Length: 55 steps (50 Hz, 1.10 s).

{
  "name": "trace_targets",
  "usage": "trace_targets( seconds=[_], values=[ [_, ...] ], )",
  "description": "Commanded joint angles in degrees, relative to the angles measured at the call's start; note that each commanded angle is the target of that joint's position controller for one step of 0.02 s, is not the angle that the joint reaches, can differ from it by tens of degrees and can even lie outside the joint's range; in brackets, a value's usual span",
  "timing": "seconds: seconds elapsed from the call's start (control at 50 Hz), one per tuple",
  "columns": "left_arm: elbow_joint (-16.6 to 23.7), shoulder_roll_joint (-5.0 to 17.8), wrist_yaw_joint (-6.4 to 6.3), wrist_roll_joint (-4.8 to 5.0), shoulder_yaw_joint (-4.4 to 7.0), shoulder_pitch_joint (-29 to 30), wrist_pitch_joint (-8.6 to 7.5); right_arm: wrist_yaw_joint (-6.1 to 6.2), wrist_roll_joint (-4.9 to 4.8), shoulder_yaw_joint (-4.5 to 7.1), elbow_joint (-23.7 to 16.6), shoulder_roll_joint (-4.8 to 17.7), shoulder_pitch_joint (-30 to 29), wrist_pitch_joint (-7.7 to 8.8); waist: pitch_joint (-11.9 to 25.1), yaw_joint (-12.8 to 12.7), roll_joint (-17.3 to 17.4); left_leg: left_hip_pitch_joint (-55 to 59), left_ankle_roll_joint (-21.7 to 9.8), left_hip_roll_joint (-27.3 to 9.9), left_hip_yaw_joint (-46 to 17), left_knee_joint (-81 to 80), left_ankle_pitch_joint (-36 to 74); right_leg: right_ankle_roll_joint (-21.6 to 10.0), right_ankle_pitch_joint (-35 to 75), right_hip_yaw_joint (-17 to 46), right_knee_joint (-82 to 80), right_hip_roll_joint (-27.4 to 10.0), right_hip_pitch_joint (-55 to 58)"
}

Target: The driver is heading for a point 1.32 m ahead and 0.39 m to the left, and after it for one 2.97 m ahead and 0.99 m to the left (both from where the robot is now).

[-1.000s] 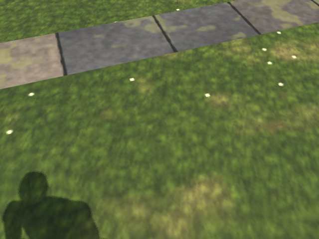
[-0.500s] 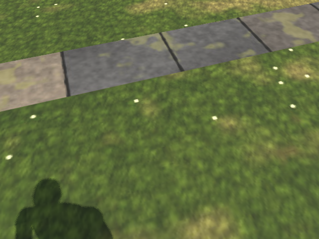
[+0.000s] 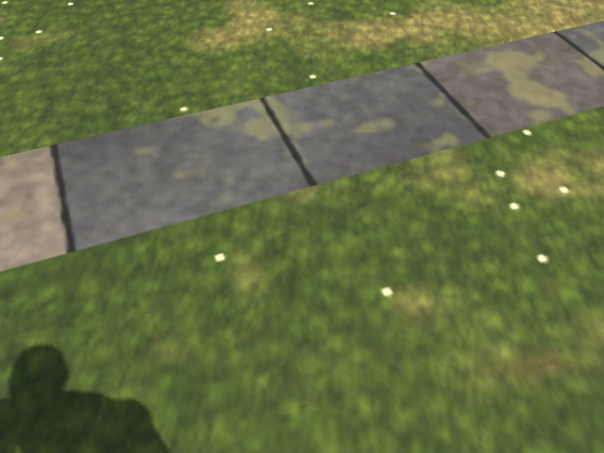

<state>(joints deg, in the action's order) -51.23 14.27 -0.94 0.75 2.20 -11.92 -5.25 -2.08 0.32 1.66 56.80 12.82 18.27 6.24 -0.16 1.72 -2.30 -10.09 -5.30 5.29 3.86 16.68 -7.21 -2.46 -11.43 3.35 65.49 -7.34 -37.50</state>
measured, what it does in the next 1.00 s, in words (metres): walks ahead: right foot, then left foot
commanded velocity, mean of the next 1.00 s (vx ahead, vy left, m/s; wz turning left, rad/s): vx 0.50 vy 0.00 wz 0.13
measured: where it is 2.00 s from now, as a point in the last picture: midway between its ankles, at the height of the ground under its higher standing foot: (246, 277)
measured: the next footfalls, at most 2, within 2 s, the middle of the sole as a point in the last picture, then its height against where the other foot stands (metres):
right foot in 0.30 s outside the picture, level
left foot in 0.88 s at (273, 397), level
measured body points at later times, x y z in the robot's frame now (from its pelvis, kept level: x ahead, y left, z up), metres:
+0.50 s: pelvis +0.28 -0.09 +0.00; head +0.29 -0.10 +0.45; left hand +0.33 +0.18 -0.12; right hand +0.36 -0.35 -0.14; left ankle +0.27 +0.08 -0.65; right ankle +0.30 -0.16 -0.74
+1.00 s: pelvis +0.55 -0.01 -0.02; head +0.59 +0.00 +0.43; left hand +0.57 +0.26 -0.15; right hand +0.73 -0.25 -0.13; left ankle +0.61 +0.07 -0.74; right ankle +0.44 -0.17 -0.64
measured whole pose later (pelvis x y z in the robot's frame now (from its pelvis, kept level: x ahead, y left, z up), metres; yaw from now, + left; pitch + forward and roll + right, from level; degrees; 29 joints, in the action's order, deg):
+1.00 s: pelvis +0.55 -0.01 -0.02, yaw +12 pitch +2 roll +0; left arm -52.1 14.5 -0.1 0.9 2.2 -14.7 -7.2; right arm -2.3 -0.8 4.1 47.2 15.0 9.2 4.4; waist -2.5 0.1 -0.4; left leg -23.4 -5.8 5.1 1.4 30.4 -8.9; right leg -1.2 -22.5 1.2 70.5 -1.3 -19.9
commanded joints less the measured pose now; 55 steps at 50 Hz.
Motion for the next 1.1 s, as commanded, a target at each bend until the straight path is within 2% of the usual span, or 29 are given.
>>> trace_targets(
  seconds=[0.02, 0.12, 0.18, 0.22, 0.26, 0.28, 0.3, 0.32, 0.34, 0.36, 0.38, 0.4, 0.44, 0.5, 0.58, 0.66, 0.78, 0.8, 0.84, 0.86, 0.88, 0.9, 0.92, 0.94, 0.96, 0.98, 1.0, 1.04, 1.1],
  values=[
    [2.4, 2.68, -0.43, -0.72, 0.81, -2.03, 0.25, 1.15, -0.04, 1.17, -3.06, 7.5, -2.14, 1.0, -3.13, -2.66, 4.55, -5.63, -9.75, -16.08, -12.24, -11.95, 3.63, 1.66, 8.77, 0.08, -7.68, -2.45, -1.86],
    [5.29, 1.64, 0.54, -0.04, 0.34, 8.95, -0.49, 2.12, -1.1, 1.51, -1.77, 9.41, 3.53, 0.08, -3.26, 1.34, 4.67, 0.94, -7.04, -15.5, -9.28, -10.82, 4.24, 2.3, 17.63, -2.5, -26.61, 0.59, -0.07],
    [7.01, 1.93, 1.61, 0.46, 0.12, 13.51, -0.75, 2.17, -1.46, 1.68, -0.55, 9.64, 6.27, -0.63, -4.49, 2.86, 5.16, 6.32, -6.78, -17.53, -9.71, -8.46, 3.27, 1.92, 15.03, -2.71, -31.79, 1.54, -0.33],
    [8.04, 2.69, 2.38, 0.56, 0.21, 14.62, -1.19, 2.31, -1.49, 1.94, -0.11, 9.93, 6.74, -1.21, -4.7, 2.53, 5.51, 9.85, -6.16, -19.34, -10.52, -6.04, 3.84, 0.54, 10.88, -2.61, -34.34, 2.05, 0.16],
    [7.76, 4.24, 2.8, 0.54, 0.82, 11.42, -1.7, 2.41, -1.55, 2.3, -0.24, 10.78, 5.5, -1.81, -3.04, 0.07, 6.56, 11.36, -5.09, -20.09, -10.78, -1.86, 10.1, -1.15, 6.7, -3.79, -36.61, 3.6, 5.98],
    [6.32, 5.83, 2.73, 0.42, 1.77, 6.02, -1.86, 2.42, -1.41, 2.2, -0.6, 10.72, 4.13, -2.11, -0.03, -3.17, 6.61, 10.78, -3.94, -18.33, -9.09, 4.53, 19.65, -2.37, 5.82, -5.42, -37.93, 5.53, 13.68],
    [3.14, 9.07, 2.35, 0.36, 3.39, -4.57, -1.99, 2.38, -0.8, 1.52, -1.18, 8.94, 3.62, -2.28, 6.62, -7.49, 5.17, 6.31, -2.24, -14.72, -6.14, 17.25, 24.24, -4.47, 6.74, -4.52, -37.45, 5.15, 27.9],
    [1.34, 15.0, 2.02, -0.7, 4.84, -14.57, -1.88, 2.19, -0.06, 0.0, -2.69, 4.6, 6.85, -1.62, 16.35, -8.71, -4.34, -12.07, 1.23, -8.42, -1.74, 39.56, 9.4, -10.99, 5.0, 14.05, -37.37, -8.71, 50.05],
    [0.39, 15.27, 2.51, -0.68, 4.73, -17.4, -1.58, 1.79, -0.61, -1.34, -2.22, 0.33, 10.66, -0.13, 21.72, -7.39, -15.71, -28.27, 2.8, -1.07, -6.33, 53.09, -24.53, -16.2, -3.79, 36.67, -46.33, -16.15, 60.92],
    [0.82, 10.01, 2.5, -0.4, 3.24, -14.8, -1.74, 1.57, -2.23, 0.43, -2.66, 7.51, 6.12, 0.94, 16.54, -7.81, -9.75, -34.09, 1.49, -4.8, -11.37, 59.31, -23.23, -13.56, -6.81, 34.43, -48.14, -14.39, 56.82],
    [2.21, 7.96, 2.42, -0.14, 2.45, -8.7, -1.71, 1.54, -2.86, 1.0, -4.36, 9.61, 1.22, 1.43, 9.59, -6.31, -6.34, -35.53, 0.61, -8.01, -9.53, 58.75, -17.27, -11.39, -1.88, 25.63, -48.98, -12.86, 48.41],
    [3.2, 6.36, 2.62, -0.45, 1.84, -3.92, -1.61, 1.92, -2.15, 1.16, -4.65, 9.22, -1.26, 1.33, 6.3, -4.57, -1.49, -32.67, 0.8, -10.55, -8.38, 56.11, -12.03, -10.42, 3.95, 19.3, -50.74, -10.45, 40.45],
    [3.01, 3.82, 3.09, -1.13, 1.13, -1.16, -1.72, 2.13, -1.33, 1.48, -4.53, 6.85, -0.42, -0.09, 3.33, -1.36, -2.12, -26.66, 1.34, -13.35, -8.26, 50.81, -6.81, -9.37, 8.92, 11.56, -54.5, -6.51, 31.66],
    [0.94, 5.16, 2.8, -1.03, 1.53, -3.83, -2.03, 2.36, -1.16, 1.6, -4.63, 5.12, -0.38, -1.62, 1.12, -0.19, -1.59, -27.08, 2.6, -13.58, -7.11, 46.87, -3.25, -10.38, 16.38, 6.16, -57.0, -4.98, 28.91],
    [-0.84, 6.28, 1.48, -0.91, 1.75, -7.64, -1.28, 2.33, -0.58, 1.83, -7.64, 4.77, -9.03, -1.68, -1.18, -1.91, -0.76, -32.92, 4.16, -13.61, -6.66, 34.82, 6.38, -9.92, 19.09, 3.01, -58.32, -4.64, 31.39],
    [-2.02, 7.37, 0.67, -0.9, 1.93, -9.68, -1.14, 1.43, -1.28, 1.29, -9.29, 3.65, -15.59, -1.48, -2.91, -4.14, -1.06, -30.78, 3.48, -11.72, -4.87, 23.49, 14.61, -7.99, 15.45, -2.18, -60.04, -4.13, 33.23],
    [-4.34, 7.54, 0.08, -0.61, 2.41, -12.02, 0.1, -0.69, -1.86, 0.96, -13.27, 3.59, -22.2, -1.27, -5.51, -5.57, -0.47, -34.07, 0.55, -9.93, -4.48, 17.62, 8.52, -6.58, 20.58, -6.5, -55.9, -8.31, 44.73],
    [-4.13, 7.98, -0.08, -0.54, 2.58, -11.19, 0.42, -1.14, -1.8, 1.04, -13.75, 3.83, -22.11, -1.18, -5.1, -5.03, -0.83, -32.62, -0.14, -9.28, -3.34, 17.19, 6.04, -6.04, 25.05, -7.42, -53.94, -8.63, 45.61],
    [-3.14, 9.7, -0.49, -0.51, 3.03, -9.09, 1.01, -1.57, -1.56, 1.97, -13.91, 5.6, -18.72, -1.24, -1.42, -2.47, -2.89, -23.92, -1.96, -5.68, 0.7, 17.68, 0.59, -4.72, 44.51, -9.54, -46.31, -8.3, 45.78],
    [-2.62, 10.21, -0.76, -0.59, 3.14, -7.96, 1.54, -1.55, -1.57, 3.12, -12.67, 7.4, -12.54, -1.35, 2.3, 1.04, -3.33, -15.42, -3.18, -3.11, 2.49, 16.88, -0.11, -3.63, 52.6, -11.17, -37.55, -7.18, 44.49],
    [-1.76, 9.98, -1.0, -0.67, 2.88, -7.47, 1.81, -1.13, -1.65, 4.95, -10.2, 10.59, -3.21, -1.53, 7.31, 5.28, -1.79, -1.58, -5.11, -1.58, 1.29, 14.57, 2.18, -1.77, 50.98, -12.68, -24.73, -4.52, 38.41],
    [0.18, 8.43, -1.04, -1.79, 2.01, -8.27, 1.14, 0.05, -1.44, 6.66, -8.87, 16.35, 5.89, -2.04, 13.9, 7.38, 7.53, 16.24, -9.47, -13.24, -16.81, 13.78, 3.72, 0.62, 28.3, -13.5, -4.75, -0.66, 22.5],
    [1.6, 0.95, 0.29, -1.66, -0.29, -12.89, -1.05, -0.07, -1.65, 6.55, -10.09, 18.02, 4.64, -1.79, 20.73, 1.96, 19.36, 33.09, -20.78, -25.67, -49.85, 3.34, -5.42, 3.62, -18.95, -5.33, 14.53, 12.11, -0.46],
    [2.4, 6.54, 1.21, 0.18, 0.91, -7.82, -3.52, 0.0, -1.28, 5.38, -9.79, 13.68, 4.77, -1.74, 19.75, 4.64, 12.78, 32.41, -17.64, -23.91, -48.49, 0.32, -7.89, 1.49, -18.22, 4.01, 17.77, 8.33, -6.49],
    [4.32, 8.21, 1.45, 1.72, 1.29, -2.73, -4.5, 0.29, -1.07, 4.77, -10.52, 10.78, 2.11, -1.53, 12.48, 4.28, 9.71, 25.67, -14.95, -21.64, -38.96, 0.46, -4.5, 0.2, -13.92, 2.84, 15.86, 5.78, -8.77],
    [4.68, 7.71, 1.03, 1.08, 1.34, -0.83, -4.67, 0.1, -1.07, 4.27, -11.67, 9.53, -2.31, -1.26, 7.35, 1.5, 2.18, 15.72, -13.21, -19.21, -32.15, -0.51, 1.62, 0.16, -9.6, 2.26, 10.39, 3.12, -6.26],
    [4.71, 8.3, 0.43, -0.3, 2.08, -0.19, -4.12, 0.12, -0.9, 3.73, -12.73, 7.77, -5.38, -1.15, 5.33, -0.48, 0.61, 8.69, -12.08, -17.31, -27.78, -1.47, 6.46, 0.65, -7.57, 1.87, 5.27, 1.35, -2.3],
    [5.63, 7.16, 0.22, -1.18, 2.41, -1.46, -2.48, 0.44, -0.71, 3.51, -13.62, 7.63, -6.65, -1.24, 3.57, -3.02, 2.54, 1.37, -12.3, -15.26, -25.17, -4.01, 9.79, 1.95, -6.35, 1.79, 0.3, 0.32, 2.42],
    [7.67, 5.7, -0.29, -1.8, 2.29, 2.03, -1.17, 1.64, -1.03, 4.21, -13.48, 10.33, -3.91, -1.13, 1.3, -2.69, 3.84, -3.36, -12.21, -13.51, -20.93, -5.58, 13.48, 4.56, -0.59, 0.02, -9.0, 1.1, 1.64]
  ],
)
